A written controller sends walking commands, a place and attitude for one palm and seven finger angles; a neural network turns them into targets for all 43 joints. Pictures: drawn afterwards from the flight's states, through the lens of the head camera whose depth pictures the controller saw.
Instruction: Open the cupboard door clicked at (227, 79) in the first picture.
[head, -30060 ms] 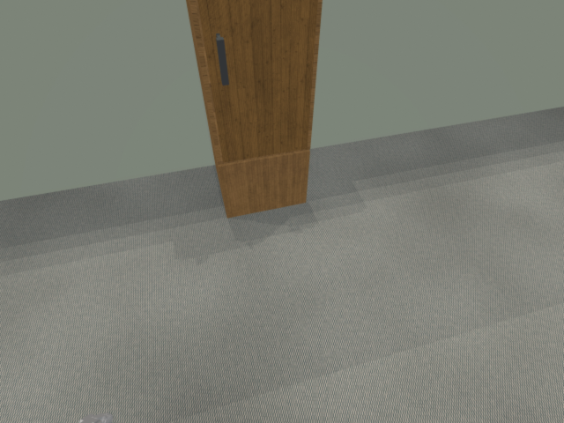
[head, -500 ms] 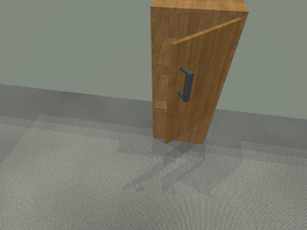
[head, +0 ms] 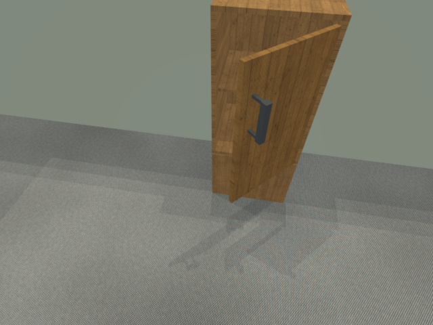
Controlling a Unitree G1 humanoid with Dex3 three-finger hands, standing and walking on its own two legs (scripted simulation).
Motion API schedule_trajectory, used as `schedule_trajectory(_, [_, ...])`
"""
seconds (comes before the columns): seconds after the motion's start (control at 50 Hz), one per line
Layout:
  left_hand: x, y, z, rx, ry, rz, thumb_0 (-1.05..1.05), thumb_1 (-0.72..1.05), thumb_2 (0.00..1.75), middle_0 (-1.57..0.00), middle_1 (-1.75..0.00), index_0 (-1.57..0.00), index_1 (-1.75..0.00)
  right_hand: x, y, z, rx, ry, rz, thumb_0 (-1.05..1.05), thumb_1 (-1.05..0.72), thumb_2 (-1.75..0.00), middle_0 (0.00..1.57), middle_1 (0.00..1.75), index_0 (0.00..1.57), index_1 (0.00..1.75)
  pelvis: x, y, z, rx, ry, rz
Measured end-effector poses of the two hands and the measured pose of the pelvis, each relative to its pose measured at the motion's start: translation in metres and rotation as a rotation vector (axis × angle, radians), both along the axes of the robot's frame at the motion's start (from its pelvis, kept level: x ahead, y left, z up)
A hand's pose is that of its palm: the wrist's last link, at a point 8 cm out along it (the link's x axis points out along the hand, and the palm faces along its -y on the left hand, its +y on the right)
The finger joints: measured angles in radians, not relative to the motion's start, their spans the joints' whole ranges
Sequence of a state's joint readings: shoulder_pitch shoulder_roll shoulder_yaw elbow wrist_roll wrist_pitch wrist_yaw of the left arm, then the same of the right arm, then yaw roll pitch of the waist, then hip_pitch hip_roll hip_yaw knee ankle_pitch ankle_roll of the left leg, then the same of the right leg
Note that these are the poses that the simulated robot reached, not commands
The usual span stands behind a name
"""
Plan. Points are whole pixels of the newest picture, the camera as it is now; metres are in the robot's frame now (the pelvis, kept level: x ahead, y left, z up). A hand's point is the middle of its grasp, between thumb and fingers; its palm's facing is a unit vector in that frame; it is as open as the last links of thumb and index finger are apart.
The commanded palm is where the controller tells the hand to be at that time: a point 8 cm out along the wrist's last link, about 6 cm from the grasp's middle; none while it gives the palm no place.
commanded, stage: look to check the result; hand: left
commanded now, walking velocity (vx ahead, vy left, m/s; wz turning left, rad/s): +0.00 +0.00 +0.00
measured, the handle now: (257, 119) +0.63 -0.08 +0.01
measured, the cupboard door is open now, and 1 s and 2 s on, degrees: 46 46 46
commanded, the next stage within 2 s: walk to a spot facing it in 0.36 s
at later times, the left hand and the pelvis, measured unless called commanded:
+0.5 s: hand out of the picture +0.01 +0.17 -0.17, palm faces +0.04 -0.98 -0.18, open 7.3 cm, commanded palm none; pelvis +0.01 +0.00 +0.00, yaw +0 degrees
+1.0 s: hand out of the picture +0.10 +0.18 -0.17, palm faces -0.12 -0.95 -0.30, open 7.3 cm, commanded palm none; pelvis +0.01 -0.02 -0.01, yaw -11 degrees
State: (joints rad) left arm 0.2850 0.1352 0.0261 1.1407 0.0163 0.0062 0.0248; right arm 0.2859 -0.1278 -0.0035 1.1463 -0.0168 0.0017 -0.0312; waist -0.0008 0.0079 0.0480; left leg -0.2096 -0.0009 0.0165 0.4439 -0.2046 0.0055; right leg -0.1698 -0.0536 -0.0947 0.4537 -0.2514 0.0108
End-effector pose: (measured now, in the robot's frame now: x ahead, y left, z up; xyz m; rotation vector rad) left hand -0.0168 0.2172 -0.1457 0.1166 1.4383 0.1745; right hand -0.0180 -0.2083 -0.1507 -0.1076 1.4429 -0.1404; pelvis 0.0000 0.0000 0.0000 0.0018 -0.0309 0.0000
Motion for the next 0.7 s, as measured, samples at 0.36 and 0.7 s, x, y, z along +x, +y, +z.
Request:
schedule_trajectory(0.36, [0.01,0.0,0.002,0.002,0.007,-0.003,0.0,0.91,0.9,-0.2,-0.3,-0.2,-0.3,0.022,-0.01,0.002,-0.016,-0.009,0.024,0.0,-0.92,-0.9,0.19,0.3,0.2,0.29,0.009,-0.003,0.001,0.001,0.006,0.005])
schedule_trajectory(0.7, [0.035,0.008,-0.005,0.0,0.01,-0.044,0.0,0.91,0.9,-0.2,-0.3,-0.2,-0.3,0.034,-0.021,0.002,-0.063,-0.043,-0.042,0.0,-0.91,-0.9,0.2,0.3,0.2,0.29,0.013,-0.002,-0.004,-0.002,0.019,-0.06])
